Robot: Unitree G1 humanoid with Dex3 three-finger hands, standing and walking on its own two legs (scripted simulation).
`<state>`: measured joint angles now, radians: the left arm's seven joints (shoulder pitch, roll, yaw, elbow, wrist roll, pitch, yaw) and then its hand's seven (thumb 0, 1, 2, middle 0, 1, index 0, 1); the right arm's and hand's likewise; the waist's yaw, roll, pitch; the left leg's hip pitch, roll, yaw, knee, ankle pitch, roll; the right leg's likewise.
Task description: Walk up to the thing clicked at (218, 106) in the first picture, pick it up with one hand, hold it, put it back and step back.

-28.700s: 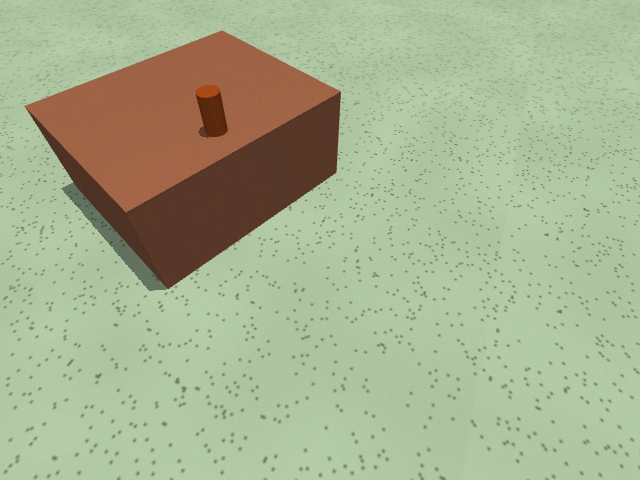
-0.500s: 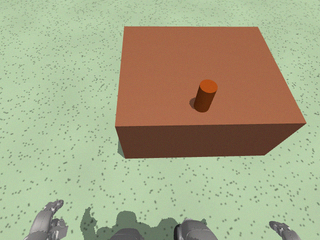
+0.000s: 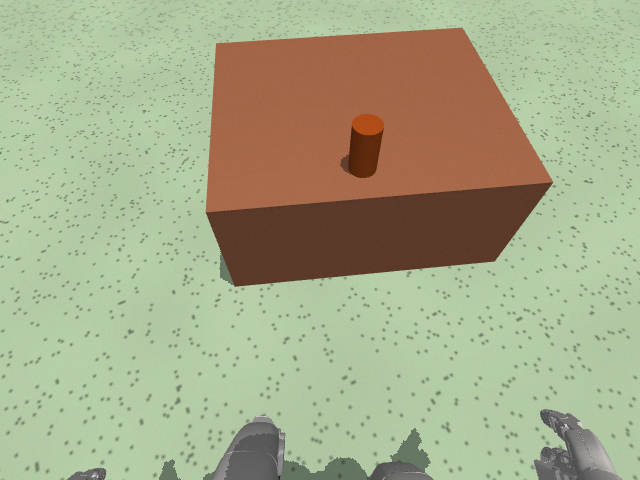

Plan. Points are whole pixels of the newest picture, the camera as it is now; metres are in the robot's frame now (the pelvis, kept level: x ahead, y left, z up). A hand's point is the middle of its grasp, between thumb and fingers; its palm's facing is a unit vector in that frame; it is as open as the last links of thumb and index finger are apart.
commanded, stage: step back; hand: right
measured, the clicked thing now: (365, 147) +0.87 -0.10 -0.26
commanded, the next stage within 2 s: stand in 1.80 s
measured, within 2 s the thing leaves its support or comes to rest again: neither
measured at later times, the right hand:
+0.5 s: hand out of the picture -0.03 -0.30 -0.13, palm faces -0.14 +0.89 -0.43, open 7.4 cm
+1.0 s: hand out of the picture -0.19 -0.32 -0.15, palm faces -0.20 +0.91 -0.36, open 7.4 cm
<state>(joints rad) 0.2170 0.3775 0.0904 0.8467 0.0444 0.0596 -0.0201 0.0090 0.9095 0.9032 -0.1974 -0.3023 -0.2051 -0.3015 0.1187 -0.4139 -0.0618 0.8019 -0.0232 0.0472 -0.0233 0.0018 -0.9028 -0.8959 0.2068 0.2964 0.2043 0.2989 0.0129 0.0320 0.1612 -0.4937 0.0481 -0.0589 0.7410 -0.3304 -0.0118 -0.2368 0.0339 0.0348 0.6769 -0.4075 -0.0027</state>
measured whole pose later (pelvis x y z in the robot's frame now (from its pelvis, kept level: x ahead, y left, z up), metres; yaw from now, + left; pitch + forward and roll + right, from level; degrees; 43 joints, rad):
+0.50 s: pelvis -0.16 -0.04 +0.01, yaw +5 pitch -2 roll -1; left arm 0.12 0.39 0.07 0.81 0.02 0.07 0.01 0.01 0.91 0.90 -0.20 -0.30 -0.21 -0.30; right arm 0.17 -0.38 -0.04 0.84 -0.04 0.03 -0.02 0.00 -0.90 -0.90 0.21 0.30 0.21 0.30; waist 0.00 -0.02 0.15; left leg -0.37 0.02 -0.02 0.61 -0.22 0.02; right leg -0.40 0.07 0.09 1.09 -0.54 0.00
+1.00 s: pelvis -0.28 -0.07 +0.01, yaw +9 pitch -3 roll +2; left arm 0.24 0.41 0.07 0.95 0.04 0.02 0.00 0.01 0.91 0.90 -0.20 -0.30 -0.21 -0.30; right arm 0.25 -0.37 -0.06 0.98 -0.04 0.02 0.02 0.01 -0.91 -0.90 0.20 0.30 0.20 0.30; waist 0.03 -0.02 0.07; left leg -0.24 -0.04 -0.02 0.61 -0.33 0.02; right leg -0.35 -0.04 0.01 0.78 -0.46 -0.02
